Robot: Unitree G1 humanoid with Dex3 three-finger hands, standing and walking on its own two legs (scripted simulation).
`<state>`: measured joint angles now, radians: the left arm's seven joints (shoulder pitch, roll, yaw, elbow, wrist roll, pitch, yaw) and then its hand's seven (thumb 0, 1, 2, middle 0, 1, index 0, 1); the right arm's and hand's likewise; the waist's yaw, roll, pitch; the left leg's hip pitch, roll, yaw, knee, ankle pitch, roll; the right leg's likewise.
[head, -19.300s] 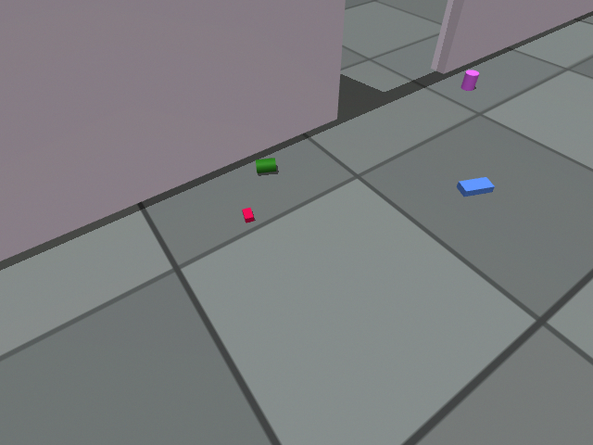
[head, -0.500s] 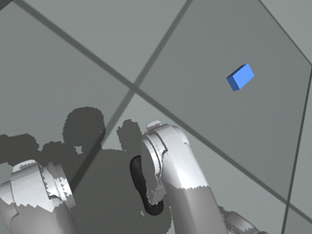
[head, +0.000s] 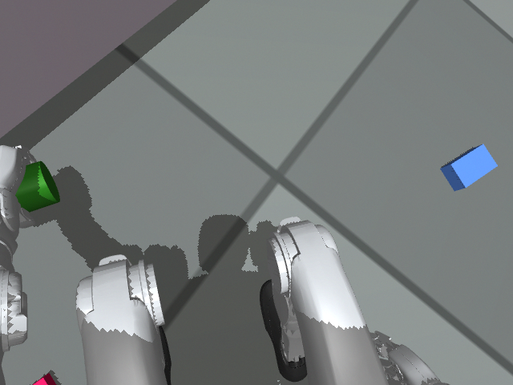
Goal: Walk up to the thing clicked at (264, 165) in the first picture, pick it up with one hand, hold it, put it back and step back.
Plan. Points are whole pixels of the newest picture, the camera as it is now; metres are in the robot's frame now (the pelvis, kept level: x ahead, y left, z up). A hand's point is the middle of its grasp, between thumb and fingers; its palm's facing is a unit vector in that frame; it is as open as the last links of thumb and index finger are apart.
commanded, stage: settle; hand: left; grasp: from above
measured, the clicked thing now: (14, 192) +0.44 +0.32 -0.19
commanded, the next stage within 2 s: lift in 0.16 s
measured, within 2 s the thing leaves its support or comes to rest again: neither
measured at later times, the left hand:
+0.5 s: hand out of the picture +0.43 +0.32 -0.11, palm faces -0.43 -0.14 -0.89, open 9.9 cm
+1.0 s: hand out of the picture +0.37 +0.31 +0.05, palm faces -0.40 -0.14 -0.90, open 9.9 cm
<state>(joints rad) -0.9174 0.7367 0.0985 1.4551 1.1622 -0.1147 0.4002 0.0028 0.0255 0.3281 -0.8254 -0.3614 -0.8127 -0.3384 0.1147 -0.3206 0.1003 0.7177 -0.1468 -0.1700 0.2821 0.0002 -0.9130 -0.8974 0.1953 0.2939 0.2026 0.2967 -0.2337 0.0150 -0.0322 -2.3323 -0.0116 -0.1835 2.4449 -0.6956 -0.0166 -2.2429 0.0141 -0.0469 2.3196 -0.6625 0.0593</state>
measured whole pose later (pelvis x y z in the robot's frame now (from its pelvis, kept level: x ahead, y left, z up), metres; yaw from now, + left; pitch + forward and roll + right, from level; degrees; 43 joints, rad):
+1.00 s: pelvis +0.00 -0.01 +0.15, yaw +6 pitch +32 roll -5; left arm -0.52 0.56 -0.01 0.81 1.02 0.00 0.12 0.01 0.02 0.40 -0.79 -0.43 -0.78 -0.41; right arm 0.15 -0.27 -0.02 0.65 -0.01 0.01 0.05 0.00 -0.91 -0.89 0.20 0.29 0.21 0.30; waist -0.11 0.05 -0.20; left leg -1.87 0.01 -0.10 1.95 -0.64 -0.02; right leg -1.81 -0.02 -0.02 1.88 -0.63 0.05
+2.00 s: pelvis +0.06 -0.01 +0.41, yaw +7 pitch +9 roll -1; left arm -0.33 0.35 -0.19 0.85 0.95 0.13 0.16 0.01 0.02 0.41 -0.78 -0.42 -0.77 -0.40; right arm 0.25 -0.25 -0.03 0.74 0.03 -0.01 -0.04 0.01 -0.90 -0.89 0.20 0.29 0.21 0.30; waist -0.06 0.03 -0.08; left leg -0.63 0.04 0.00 0.85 -0.39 -0.02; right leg -0.63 -0.02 0.02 0.83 -0.37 0.03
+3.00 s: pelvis +0.07 -0.01 +0.44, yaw +7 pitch +2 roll +0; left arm -0.29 0.34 -0.23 0.73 0.98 0.14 0.03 0.00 0.01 0.42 -0.80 -0.40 -0.79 -0.38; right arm 0.21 -0.25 -0.03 0.69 0.04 0.03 -0.01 0.01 -0.90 -0.89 0.20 0.29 0.20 0.30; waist -0.01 0.04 -0.02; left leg -0.32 0.04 0.02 0.56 -0.28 -0.02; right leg -0.34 -0.03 0.03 0.57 -0.26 0.03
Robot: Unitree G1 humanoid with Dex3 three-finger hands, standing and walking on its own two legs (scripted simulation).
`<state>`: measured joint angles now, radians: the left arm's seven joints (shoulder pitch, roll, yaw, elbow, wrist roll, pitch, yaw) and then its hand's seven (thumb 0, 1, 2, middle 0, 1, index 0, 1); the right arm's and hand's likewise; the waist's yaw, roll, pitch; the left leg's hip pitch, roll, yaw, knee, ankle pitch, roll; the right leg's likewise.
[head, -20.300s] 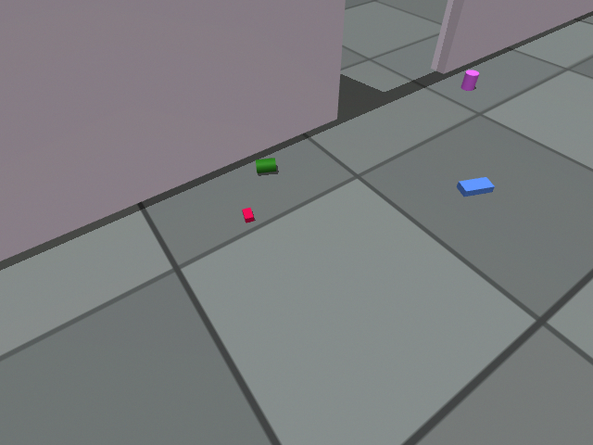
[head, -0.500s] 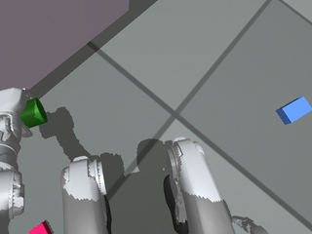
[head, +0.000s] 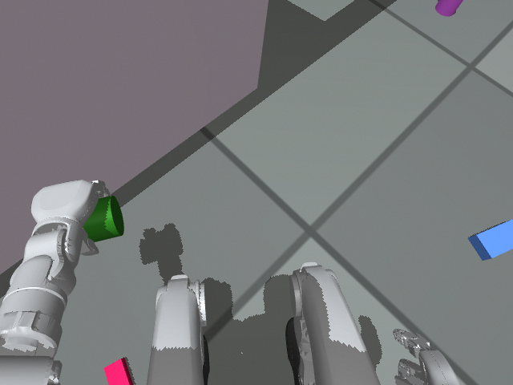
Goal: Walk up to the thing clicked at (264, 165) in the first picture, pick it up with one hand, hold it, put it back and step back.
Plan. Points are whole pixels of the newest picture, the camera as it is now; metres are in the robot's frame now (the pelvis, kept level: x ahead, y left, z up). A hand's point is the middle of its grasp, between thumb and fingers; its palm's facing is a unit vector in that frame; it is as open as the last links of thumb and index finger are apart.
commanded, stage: lift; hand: left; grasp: from above
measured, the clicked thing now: (86, 222) +0.41 +0.28 -0.12
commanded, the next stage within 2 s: hold in 0.96 s
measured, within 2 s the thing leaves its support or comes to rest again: neither
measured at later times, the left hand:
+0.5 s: hand (35, 200) +0.36 +0.24 +0.09, palm faces -0.45 -0.13 -0.88, open 9.9 cm
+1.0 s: hand (2, 147) +0.38 +0.23 +0.18, palm faces -0.43 -0.13 -0.89, open 9.9 cm
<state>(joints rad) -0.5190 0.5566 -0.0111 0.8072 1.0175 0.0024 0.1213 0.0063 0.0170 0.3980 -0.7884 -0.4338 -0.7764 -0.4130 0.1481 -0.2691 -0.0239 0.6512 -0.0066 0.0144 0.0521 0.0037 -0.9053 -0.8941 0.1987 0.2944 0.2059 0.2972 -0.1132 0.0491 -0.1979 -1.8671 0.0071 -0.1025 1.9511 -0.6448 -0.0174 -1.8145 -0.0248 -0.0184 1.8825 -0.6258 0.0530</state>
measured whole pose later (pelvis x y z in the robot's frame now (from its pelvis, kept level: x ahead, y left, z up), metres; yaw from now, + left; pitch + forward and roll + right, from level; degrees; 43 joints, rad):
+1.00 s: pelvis +0.07 -0.01 +0.26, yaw +1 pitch +9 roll -1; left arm -0.33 0.35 -0.19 0.85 0.95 0.13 0.16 0.01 0.02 0.41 -0.78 -0.42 -0.77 -0.40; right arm 0.25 -0.25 -0.03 0.74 0.03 -0.01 -0.04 0.01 -0.90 -0.89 0.20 0.29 0.21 0.30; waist -0.06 0.03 -0.08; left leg -0.63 0.04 0.00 0.85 -0.39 -0.02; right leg -0.63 -0.02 0.02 0.83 -0.37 0.03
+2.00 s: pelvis +0.07 -0.01 +0.29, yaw +1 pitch +2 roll +0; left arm -0.29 0.34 -0.23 0.73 0.98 0.14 0.03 0.00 0.01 0.42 -0.80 -0.40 -0.79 -0.38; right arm 0.21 -0.25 -0.03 0.69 0.04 0.03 -0.01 0.01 -0.90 -0.89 0.20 0.29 0.20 0.30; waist -0.01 0.04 -0.02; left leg -0.32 0.04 0.02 0.56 -0.28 -0.02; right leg -0.34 -0.03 0.03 0.57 -0.26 0.03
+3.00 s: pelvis +0.07 -0.01 +0.30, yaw +1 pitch +0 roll +0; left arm -0.25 0.35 -0.23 0.66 0.98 0.13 -0.01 0.01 0.00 0.47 -0.76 -0.48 -0.75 -0.46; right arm 0.19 -0.25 -0.02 0.69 0.05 0.04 -0.03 0.01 -0.90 -0.90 0.20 0.29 0.20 0.30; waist 0.01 0.04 0.00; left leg -0.26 0.03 0.03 0.50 -0.24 -0.02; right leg -0.28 -0.03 0.03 0.50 -0.23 0.03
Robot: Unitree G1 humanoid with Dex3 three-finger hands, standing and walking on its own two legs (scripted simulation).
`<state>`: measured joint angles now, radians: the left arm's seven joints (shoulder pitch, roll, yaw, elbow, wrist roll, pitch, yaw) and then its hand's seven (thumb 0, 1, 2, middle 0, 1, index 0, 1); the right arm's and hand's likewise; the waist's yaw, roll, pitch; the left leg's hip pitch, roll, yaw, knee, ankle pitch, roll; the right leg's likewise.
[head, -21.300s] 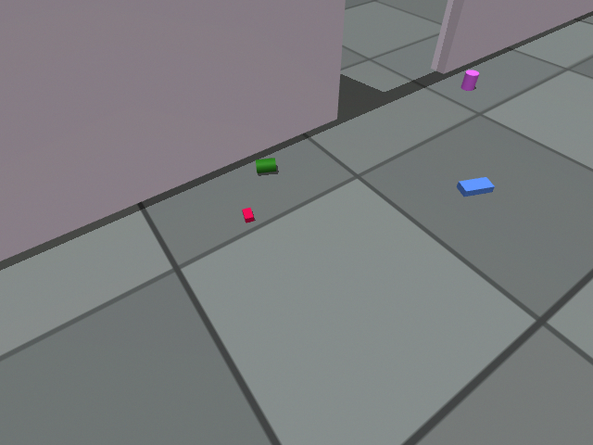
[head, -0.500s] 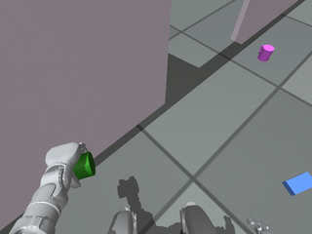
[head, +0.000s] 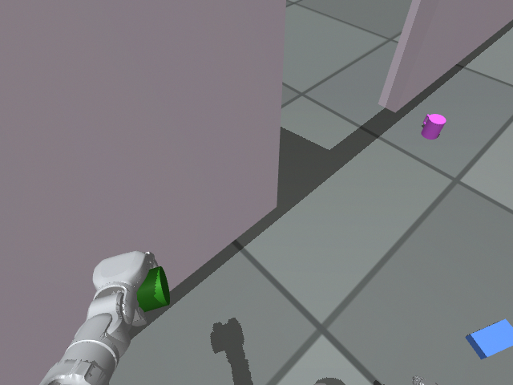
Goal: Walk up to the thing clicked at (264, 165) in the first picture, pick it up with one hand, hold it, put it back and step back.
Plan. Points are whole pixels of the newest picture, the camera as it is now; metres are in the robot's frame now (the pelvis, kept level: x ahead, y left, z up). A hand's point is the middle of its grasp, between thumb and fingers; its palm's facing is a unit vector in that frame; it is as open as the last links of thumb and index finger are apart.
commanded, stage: hold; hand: left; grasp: from above
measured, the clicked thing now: (136, 293) +0.32 +0.23 -0.10
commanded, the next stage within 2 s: crouch in 1.96 s
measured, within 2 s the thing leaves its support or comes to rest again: neither
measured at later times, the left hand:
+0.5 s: hand (128, 277) +0.33 +0.22 -0.04, palm faces -0.43 -0.10 -0.90, open 9.9 cm
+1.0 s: hand (125, 284) +0.31 +0.22 -0.02, palm faces -0.44 -0.09 -0.89, open 9.9 cm
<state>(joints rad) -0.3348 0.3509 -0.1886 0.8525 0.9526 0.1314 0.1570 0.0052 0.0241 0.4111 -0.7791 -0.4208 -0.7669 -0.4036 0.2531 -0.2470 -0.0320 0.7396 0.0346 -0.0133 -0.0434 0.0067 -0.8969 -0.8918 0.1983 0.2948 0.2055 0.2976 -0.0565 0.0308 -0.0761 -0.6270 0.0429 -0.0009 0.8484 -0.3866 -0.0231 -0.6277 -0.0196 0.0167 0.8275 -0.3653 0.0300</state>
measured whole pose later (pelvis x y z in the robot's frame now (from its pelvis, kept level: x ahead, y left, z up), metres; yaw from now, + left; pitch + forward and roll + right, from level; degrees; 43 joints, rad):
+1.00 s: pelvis +0.01 +0.00 +0.03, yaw -1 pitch +2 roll +0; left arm -0.29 0.34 -0.23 0.73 0.98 0.14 0.03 0.00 0.01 0.42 -0.80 -0.40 -0.79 -0.38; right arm 0.21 -0.25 -0.03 0.69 0.04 0.03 -0.01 0.01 -0.90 -0.89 0.20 0.29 0.20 0.30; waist -0.01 0.04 -0.02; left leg -0.32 0.04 0.02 0.56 -0.28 -0.02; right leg -0.34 -0.03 0.03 0.57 -0.26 0.03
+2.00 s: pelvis +0.01 +0.00 +0.04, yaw -1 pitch +0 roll +0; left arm -0.25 0.35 -0.23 0.66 0.98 0.13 -0.01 0.01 0.00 0.47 -0.76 -0.48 -0.75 -0.46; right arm 0.19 -0.25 -0.02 0.69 0.05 0.04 -0.03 0.01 -0.90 -0.90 0.20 0.29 0.20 0.30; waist 0.01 0.04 0.00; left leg -0.26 0.03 0.03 0.50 -0.24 -0.02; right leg -0.28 -0.03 0.03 0.50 -0.23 0.03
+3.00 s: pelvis -0.05 +0.01 -0.19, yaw -1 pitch +34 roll -3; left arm -0.71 0.45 0.00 1.26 1.10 0.03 0.40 0.01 0.05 0.42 -0.72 -0.50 -0.71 -0.48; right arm 0.21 -0.22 -0.04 0.76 -0.06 -0.03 0.00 0.01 -0.89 -0.89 0.20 0.29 0.21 0.30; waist -0.16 0.05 -0.19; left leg -1.69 0.03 -0.05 1.71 -0.62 -0.01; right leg -1.67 -0.02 0.02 1.66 -0.59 0.05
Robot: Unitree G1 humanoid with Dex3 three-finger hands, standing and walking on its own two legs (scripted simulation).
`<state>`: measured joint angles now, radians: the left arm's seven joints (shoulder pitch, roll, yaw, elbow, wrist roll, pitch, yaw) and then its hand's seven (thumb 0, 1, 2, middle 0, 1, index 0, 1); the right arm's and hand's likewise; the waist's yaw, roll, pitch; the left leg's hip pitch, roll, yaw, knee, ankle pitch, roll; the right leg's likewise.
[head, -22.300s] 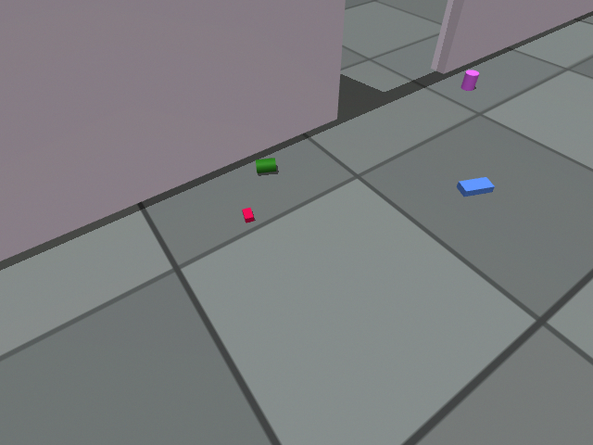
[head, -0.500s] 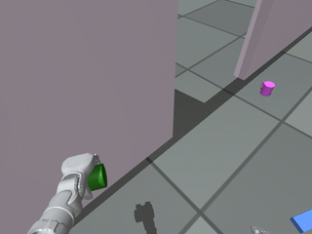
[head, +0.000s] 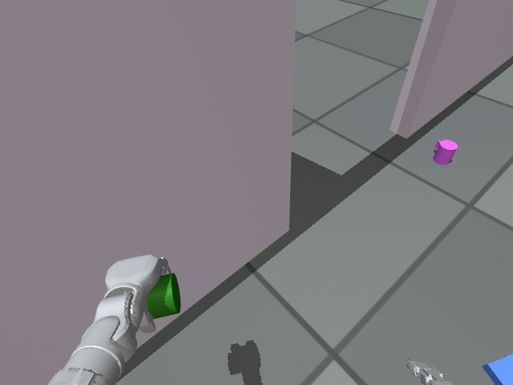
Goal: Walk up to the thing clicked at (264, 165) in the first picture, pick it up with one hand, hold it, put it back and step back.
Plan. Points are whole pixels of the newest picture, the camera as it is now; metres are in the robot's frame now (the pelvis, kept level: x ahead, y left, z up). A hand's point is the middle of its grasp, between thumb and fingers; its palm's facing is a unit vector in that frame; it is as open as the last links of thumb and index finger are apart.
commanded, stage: hold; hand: left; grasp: from above
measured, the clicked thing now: (147, 299) +0.31 +0.22 -0.07
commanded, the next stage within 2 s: crouch in 0.96 s
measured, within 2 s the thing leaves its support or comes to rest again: neither
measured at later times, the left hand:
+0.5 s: hand (141, 307) +0.28 +0.22 -0.04, palm faces -0.44 -0.10 -0.89, open 9.9 cm
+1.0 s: hand (138, 303) +0.29 +0.23 -0.04, palm faces -0.44 -0.10 -0.89, open 9.9 cm
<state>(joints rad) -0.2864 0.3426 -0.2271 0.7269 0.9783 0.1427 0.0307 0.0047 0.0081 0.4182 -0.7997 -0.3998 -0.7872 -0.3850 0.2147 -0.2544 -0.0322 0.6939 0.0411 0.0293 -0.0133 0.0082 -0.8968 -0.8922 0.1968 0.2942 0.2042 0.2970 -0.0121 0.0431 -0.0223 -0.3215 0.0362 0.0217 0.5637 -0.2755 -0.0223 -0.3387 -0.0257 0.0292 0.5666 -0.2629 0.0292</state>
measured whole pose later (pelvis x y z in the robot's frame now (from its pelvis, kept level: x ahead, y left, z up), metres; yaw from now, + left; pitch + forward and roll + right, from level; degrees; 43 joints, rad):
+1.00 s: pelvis +0.00 +0.00 +0.01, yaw +0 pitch +0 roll +0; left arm -0.25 0.35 -0.23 0.66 0.98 0.13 -0.01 0.01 0.00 0.47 -0.76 -0.48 -0.75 -0.46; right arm 0.19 -0.25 -0.02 0.69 0.05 0.04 -0.03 0.01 -0.90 -0.90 0.20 0.29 0.20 0.30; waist 0.01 0.04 0.00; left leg -0.26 0.03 0.03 0.50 -0.24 -0.02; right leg -0.28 -0.03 0.03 0.50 -0.23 0.03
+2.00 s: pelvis -0.06 +0.01 -0.22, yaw +0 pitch +34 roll -3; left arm -0.71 0.45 0.00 1.26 1.10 0.03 0.40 0.01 0.05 0.42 -0.72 -0.50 -0.71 -0.48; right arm 0.21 -0.22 -0.04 0.76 -0.06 -0.03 0.00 0.01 -0.89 -0.89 0.20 0.29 0.21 0.30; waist -0.16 0.05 -0.19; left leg -1.69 0.03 -0.05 1.71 -0.62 -0.01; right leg -1.67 -0.02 0.02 1.66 -0.59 0.05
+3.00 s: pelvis -0.08 +0.01 -0.41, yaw -3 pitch +36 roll -6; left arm -0.93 0.68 0.15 1.48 1.24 -0.14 0.44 0.00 0.04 0.38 -0.78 -0.39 -0.77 -0.38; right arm 0.16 -0.26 0.03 0.77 -0.15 -0.09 0.13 0.00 -0.90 -0.89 0.20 0.29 0.21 0.30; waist -0.24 0.01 -0.07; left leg -2.26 0.00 -0.13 2.32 -0.69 -0.04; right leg -2.21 0.00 -0.01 2.25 -0.66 0.06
